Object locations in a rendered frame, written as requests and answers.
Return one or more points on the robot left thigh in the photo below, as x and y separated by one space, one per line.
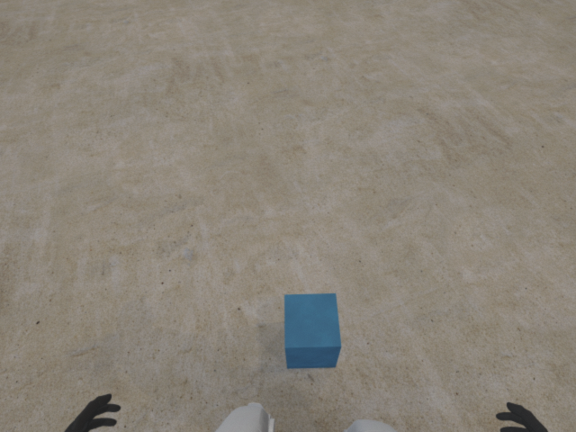
248 419

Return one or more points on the left robot hand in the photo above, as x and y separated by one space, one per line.
85 421

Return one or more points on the right robot hand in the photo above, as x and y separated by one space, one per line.
522 416

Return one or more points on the carton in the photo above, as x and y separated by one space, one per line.
311 330

